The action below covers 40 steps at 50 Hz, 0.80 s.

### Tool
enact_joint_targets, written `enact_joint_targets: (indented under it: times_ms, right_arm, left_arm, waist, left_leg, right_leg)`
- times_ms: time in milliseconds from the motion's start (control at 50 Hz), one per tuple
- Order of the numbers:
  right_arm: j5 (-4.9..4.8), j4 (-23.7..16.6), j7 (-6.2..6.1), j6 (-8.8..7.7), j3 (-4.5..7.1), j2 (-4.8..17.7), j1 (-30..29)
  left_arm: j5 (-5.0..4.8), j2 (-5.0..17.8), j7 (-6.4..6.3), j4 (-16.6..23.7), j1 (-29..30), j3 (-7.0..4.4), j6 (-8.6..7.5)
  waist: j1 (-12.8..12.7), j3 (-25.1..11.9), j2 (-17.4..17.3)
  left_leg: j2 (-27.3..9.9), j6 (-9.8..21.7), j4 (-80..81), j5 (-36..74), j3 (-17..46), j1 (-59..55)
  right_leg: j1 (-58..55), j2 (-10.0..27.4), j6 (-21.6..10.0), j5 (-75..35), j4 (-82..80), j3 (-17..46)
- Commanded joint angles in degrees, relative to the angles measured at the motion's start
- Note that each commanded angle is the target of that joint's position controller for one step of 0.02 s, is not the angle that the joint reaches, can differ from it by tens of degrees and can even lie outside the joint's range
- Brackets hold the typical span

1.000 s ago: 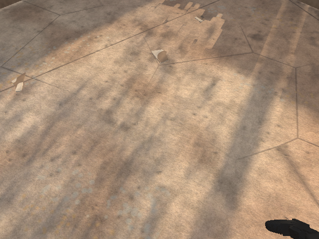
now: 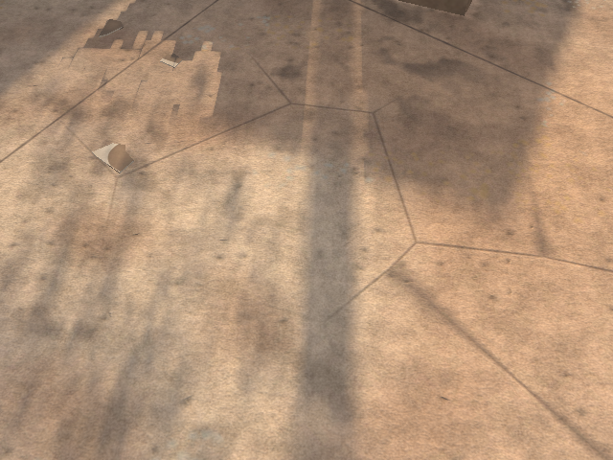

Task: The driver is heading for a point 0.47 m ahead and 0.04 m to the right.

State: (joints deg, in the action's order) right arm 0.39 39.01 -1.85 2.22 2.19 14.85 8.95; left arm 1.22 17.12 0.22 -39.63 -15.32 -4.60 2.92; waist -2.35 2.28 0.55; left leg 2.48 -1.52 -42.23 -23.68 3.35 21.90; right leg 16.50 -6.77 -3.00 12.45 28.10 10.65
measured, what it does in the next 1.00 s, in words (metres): steps on the spot, turning right: left foot, then right foot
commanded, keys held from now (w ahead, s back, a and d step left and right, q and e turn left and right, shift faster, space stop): e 0.38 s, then no key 0.62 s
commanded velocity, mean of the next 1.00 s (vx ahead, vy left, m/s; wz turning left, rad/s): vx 0.00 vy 0.00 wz -0.35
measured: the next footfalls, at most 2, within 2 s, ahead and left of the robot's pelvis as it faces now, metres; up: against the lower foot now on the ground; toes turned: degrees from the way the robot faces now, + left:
left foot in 0.06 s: +0.05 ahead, +0.11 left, +0.00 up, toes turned -6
right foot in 0.50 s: -0.03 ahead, -0.09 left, +0.00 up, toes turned -16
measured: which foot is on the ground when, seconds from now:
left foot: up 0.00-0.04, down 0.06-0.50, up 0.52-0.86, down 0.88-1.00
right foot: down 0.00-0.06, up 0.08-0.48, down 0.50-1.00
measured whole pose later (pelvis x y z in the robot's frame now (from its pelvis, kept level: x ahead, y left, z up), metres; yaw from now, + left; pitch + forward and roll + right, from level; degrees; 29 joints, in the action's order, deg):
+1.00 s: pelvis -0.04 +0.00 +0.00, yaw -19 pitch -1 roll +0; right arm 0.6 48.7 -1.1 0.7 0.4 12.6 14.1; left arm 1.0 12.7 -0.5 -47.3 -12.4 -0.1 0.7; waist 0.0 1.8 1.1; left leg 0.2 0.4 -24.8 -14.7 0.2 8.8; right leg 9.9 -4.0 -2.9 12.3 23.7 1.6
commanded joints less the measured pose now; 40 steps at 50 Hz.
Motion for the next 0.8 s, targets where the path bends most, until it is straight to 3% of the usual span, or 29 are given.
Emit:
enact_joint_targets:
  times_ms: [20,40,60,80,100,120,140,160,180,200,280,360,440,460,480,500,520,540,560,580,620,680,800]
  right_arm:
    - [-0.41,-3.52,-0.57,-1.57,0.95,4.46,4.21]
    - [-0.04,-2.92,-1.03,-2.06,1.07,4.82,6.54]
    - [0.82,-3.12,-1.63,-2.45,1.89,8.88,7.11]
    - [0.92,-5.04,-1.57,-2.13,2.72,14.63,2.99]
    - [1.32,-4.66,-1.06,-1.81,2.83,13.04,4.45]
    - [1.05,-5.16,-0.68,-1.89,1.61,8.94,2.42]
    - [0.86,-5.52,-0.44,-2.0,1.02,6.74,-0.57]
    - [1.05,-5.99,-0.53,-2.05,0.82,6.15,-2.6]
    - [1.19,-6.18,-0.82,-2.15,0.83,6.21,-2.7]
    - [1.28,-5.97,-0.88,-2.19,0.94,6.31,-1.54]
    - [1.06,-4.3,-0.9,-2.41,1.86,7.59,4.01]
    - [1.32,-3.86,-0.11,-2.4,2.53,8.82,3.86]
    - [1.18,-2.56,0.85,-1.9,3.06,10.63,4.22]
    - [0.61,-2.31,0.99,-1.6,2.97,10.54,3.4]
    - [0.44,-1.61,1.07,-1.41,2.8,9.84,4.79]
    - [0.92,-2.24,1.51,-1.09,1.89,6.14,6.87]
    - [0.67,-5.27,0.9,-0.36,0.65,3.1,4.18]
    - [0.68,-4.57,0.49,0.57,1.4,6.48,1.68]
    - [0.04,-3.58,0.93,0.94,1.56,6.34,2.17]
    - [-0.14,-2.07,1.25,0.8,1.71,6.53,3.61]
    - [1.01,0.41,1.68,0.61,2.08,7.27,6.69]
    - [0.45,1.67,2.01,0.87,1.45,5.37,7.0]
    - [0.16,3.08,1.07,1.08,0.65,4.07,5.46]
  left_arm:
    - [-0.35,9.21,0.33,4.04,2.89,-2.62,-0.3]
    - [-0.93,8.42,0.22,4.47,4.43,-2.41,-0.34]
    - [-1.18,5.4,0.13,5.04,2.97,-1.62,-0.62]
    - [-1.22,1.87,-0.18,5.79,-0.87,-0.84,-0.82]
    - [1.13,7.64,-0.42,4.64,-0.31,-2.22,-0.51]
    - [0.98,8.67,-0.12,3.79,0.04,-2.8,-0.33]
    - [0.78,8.13,0.36,2.68,-0.59,-2.8,0.06]
    - [0.54,7.85,1.04,2.1,-1.3,-2.79,0.48]
    - [0.18,7.33,1.65,1.74,-1.86,-2.61,0.81]
    - [-0.15,6.95,1.99,1.64,-1.21,-2.35,0.99]
    - [-0.34,5.37,2.55,3.21,3.43,-1.43,1.54]
    - [-0.55,3.66,3.02,4.49,5.51,-0.34,1.79]
    - [-1.18,3.21,2.5,4.82,3.68,0.23,1.04]
    - [-0.9,2.61,2.15,3.93,1.23,0.48,0.5]
    - [-0.12,3.48,1.54,3.36,0.09,0.56,-0.23]
    - [0.86,7.6,0.92,3.81,-1.02,0.01,-1.14]
    - [0.33,14.12,0.73,4.98,-0.25,-1.35,-1.42]
    - [0.15,10.39,0.36,4.07,-2.16,-0.79,-1.64]
    - [-0.05,6.84,0.2,3.85,1.03,0.67,-1.74]
    - [0.0,5.08,0.05,4.04,4.63,1.33,-1.64]
    - [-0.31,4.3,-0.68,3.95,6.13,1.75,-2.11]
    - [-0.29,3.4,-0.76,2.78,4.52,2.3,-2.69]
    - [0.37,3.84,-0.71,0.06,3.08,2.36,-2.48]
  waist:
    - [3.18,-5.67,7.62]
    - [4.76,-5.54,6.57]
    - [3.78,-6.11,-0.91]
    - [1.08,-5.56,-14.63]
    - [2.56,-5.23,-11.68]
    - [1.12,-3.74,-7.5]
    - [-0.14,-1.92,-6.01]
    - [-0.94,-2.39,-7.33]
    - [-0.58,-2.6,-9.27]
    - [0.27,-2.96,-9.12]
    - [3.46,-3.66,-9.02]
    - [4.1,-3.68,-10.43]
    - [3.17,-5.06,-10.96]
    - [1.34,-5.3,-9.52]
    - [0.68,-5.22,-6.32]
    - [1.32,-6.15,6.58]
    - [0.65,-3.32,16.89]
    - [-1.61,-3.56,10.16]
    - [0.89,-1.93,8.03]
    - [2.77,-0.69,6.77]
    - [3.53,-2.59,7.66]
    - [3.03,-4.4,5.39]
    - [1.32,-2.24,7.21]
  left_leg:
    - [1.91,1.33,12.07,3.82,-1.14,-6.69]
    - [0.76,1.81,20.68,9.37,-0.68,-12.88]
    - [-9.12,4.06,26.83,7.57,8.13,-18.55]
    - [-23.9,9.87,29.62,15.92,24.41,-21.0]
    - [-26.38,15.51,27.23,23.75,24.13,-14.38]
    - [-23.27,15.71,26.8,25.45,19.32,-11.72]
    - [-19.16,14.05,26.59,25.82,12.94,-9.36]
    - [-15.88,12.47,26.2,25.74,8.44,-10.06]
    - [-14.43,12.33,25.66,28.68,5.59,-11.38]
    - [-13.92,12.39,25.26,29.92,3.87,-12.65]
    - [-16.69,14.01,24.44,29.07,3.15,-18.95]
    - [-17.84,13.68,23.31,26.33,0.23,-16.45]
    - [-18.06,12.73,18.5,31.54,-1.04,-13.57]
    - [-16.96,11.07,15.4,31.25,-2.73,-11.49]
    - [-15.49,7.76,11.86,26.57,-4.63,-7.51]
    - [-10.79,3.34,0.12,9.74,-9.17,2.33]
    - [-2.73,0.92,-4.9,-11.66,-9.03,9.5]
    - [-4.99,0.79,-11.66,-11.0,-3.22,6.54]
    - [-4.97,1.0,-13.62,-7.39,-2.1,6.28]
    - [-5.32,1.07,-12.58,-3.39,-1.78,5.55]
    - [-4.4,0.65,-13.56,0.93,-3.06,4.24]
    - [-4.07,-0.08,-9.88,1.94,-3.09,1.64]
    - [-2.35,0.95,6.22,-0.33,-3.86,-5.15]
  right_leg:
    - [-3.74,12.61,-6.65,-22.37,-3.04,17.24]
    - [0.09,10.39,-3.89,-15.94,-1.22,16.52]
    - [6.26,6.16,-0.35,-1.35,5.33,11.96]
    - [16.34,-4.33,2.57,19.74,17.07,-1.22]
    - [15.16,-0.75,3.34,23.06,29.2,-3.68]
    - [14.04,0.71,3.46,19.7,34.27,-3.12]
    - [13.14,1.44,3.89,15.69,37.61,-4.04]
    - [13.26,1.63,4.43,12.45,39.85,-5.21]
    - [14.23,1.76,5.3,11.28,40.92,-6.33]
    - [14.64,1.95,5.96,10.62,40.59,-7.16]
    - [16.37,3.57,6.92,11.32,33.44,-8.36]
    - [9.21,5.48,5.46,14.22,21.46,-11.23]
    - [-0.1,4.05,2.75,12.8,8.27,-14.05]
    - [-4.85,3.41,1.86,6.58,-0.19,-14.76]
    - [-10.09,4.0,1.39,-0.57,-8.67,-12.14]
    - [-17.23,16.54,-0.6,-1.59,-14.85,4.84]
    - [-10.36,29.67,-9.17,-17.93,-13.96,18.45]
    - [-8.48,28.18,-12.49,-20.68,-12.27,14.76]
    - [-7.2,24.59,-11.87,-19.89,-12.1,9.65]
    - [-6.35,20.79,-9.37,-17.8,-12.67,5.51]
    - [-9.22,17.11,-7.72,-26.09,-11.23,1.06]
    - [-10.89,16.84,-7.67,-25.93,-10.82,-0.44]
    - [-7.84,16.97,-8.41,-15.53,-9.52,2.68]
